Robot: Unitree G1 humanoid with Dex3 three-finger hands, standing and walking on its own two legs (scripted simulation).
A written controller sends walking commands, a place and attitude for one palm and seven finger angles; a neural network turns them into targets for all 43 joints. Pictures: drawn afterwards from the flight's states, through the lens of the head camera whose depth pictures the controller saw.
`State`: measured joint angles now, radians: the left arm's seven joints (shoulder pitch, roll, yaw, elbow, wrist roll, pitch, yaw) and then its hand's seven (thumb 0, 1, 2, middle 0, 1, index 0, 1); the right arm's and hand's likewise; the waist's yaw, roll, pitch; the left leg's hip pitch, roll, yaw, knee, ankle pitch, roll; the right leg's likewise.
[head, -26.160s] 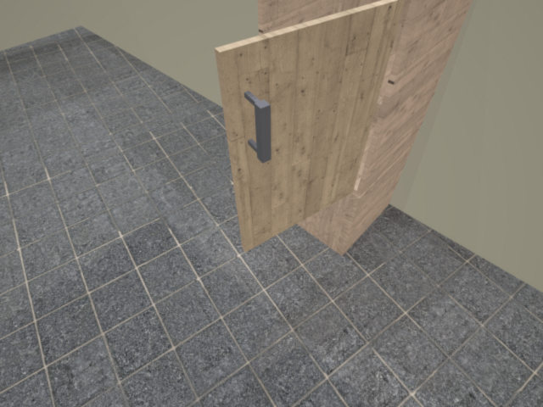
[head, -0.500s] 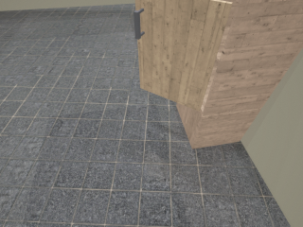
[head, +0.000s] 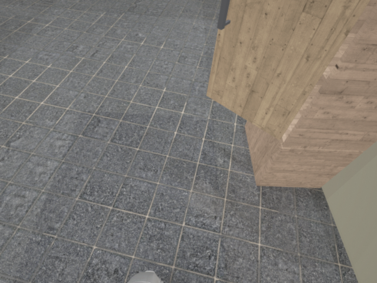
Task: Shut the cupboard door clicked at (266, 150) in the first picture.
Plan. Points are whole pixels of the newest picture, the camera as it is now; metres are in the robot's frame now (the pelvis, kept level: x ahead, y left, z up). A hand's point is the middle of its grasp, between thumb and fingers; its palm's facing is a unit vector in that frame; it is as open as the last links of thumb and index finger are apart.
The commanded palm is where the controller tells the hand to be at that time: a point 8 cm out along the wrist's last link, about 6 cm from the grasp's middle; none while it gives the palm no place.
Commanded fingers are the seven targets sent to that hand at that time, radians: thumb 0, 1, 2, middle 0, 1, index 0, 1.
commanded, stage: walk to a spot facing it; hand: left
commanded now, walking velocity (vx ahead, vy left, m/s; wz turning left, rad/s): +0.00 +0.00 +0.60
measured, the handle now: (227, 8) +0.95 -0.10 +0.13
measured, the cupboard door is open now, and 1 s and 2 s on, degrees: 50 50 50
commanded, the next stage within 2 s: turn to face it in 1.60 s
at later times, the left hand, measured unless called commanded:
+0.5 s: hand out of the picture +0.01 +0.19 -0.14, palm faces +0.26 -0.92 -0.30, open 7.4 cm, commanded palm none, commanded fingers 0.00 0.90 0.90 -0.20 -0.30 -0.20 -0.30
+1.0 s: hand out of the picture -0.02 +0.24 -0.14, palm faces +0.55 -0.80 -0.23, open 7.4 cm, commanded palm none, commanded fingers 0.00 0.90 0.90 -0.20 -0.30 -0.20 -0.30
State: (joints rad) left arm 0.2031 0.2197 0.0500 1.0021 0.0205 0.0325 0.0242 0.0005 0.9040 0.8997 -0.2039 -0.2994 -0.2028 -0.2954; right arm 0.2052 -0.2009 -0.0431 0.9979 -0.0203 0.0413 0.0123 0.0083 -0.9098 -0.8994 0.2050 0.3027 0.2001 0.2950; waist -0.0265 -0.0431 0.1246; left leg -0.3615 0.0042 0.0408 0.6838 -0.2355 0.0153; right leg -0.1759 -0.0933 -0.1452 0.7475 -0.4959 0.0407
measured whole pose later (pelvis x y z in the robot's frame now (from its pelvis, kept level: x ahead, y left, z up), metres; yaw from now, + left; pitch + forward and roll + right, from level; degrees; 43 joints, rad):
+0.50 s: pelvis -0.02 -0.03 +0.02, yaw +16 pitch +2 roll +0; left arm 0.17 0.22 0.06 0.89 0.03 0.04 0.03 0.00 0.91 0.90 -0.20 -0.30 -0.20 -0.29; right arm 0.20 -0.25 -0.11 0.93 -0.03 0.08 0.01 0.01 -0.91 -0.90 0.21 0.30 0.20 0.30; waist -0.03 0.03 0.08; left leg -0.57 -0.10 -0.10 0.96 -0.40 -0.03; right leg -0.23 -0.04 -0.02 0.51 -0.30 0.01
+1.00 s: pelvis +0.03 +0.02 +0.03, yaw +34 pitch +1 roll -1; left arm 0.19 0.26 0.08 0.90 0.03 0.03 -0.03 0.01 0.91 0.90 -0.20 -0.30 -0.20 -0.29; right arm 0.29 -0.19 -0.04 0.94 -0.03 -0.02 0.00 0.01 -0.91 -0.90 0.21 0.30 0.20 0.30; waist -0.01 -0.02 0.08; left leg -0.17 -0.01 -0.03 0.44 -0.28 0.03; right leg -0.54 -0.11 -0.03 0.94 -0.30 0.07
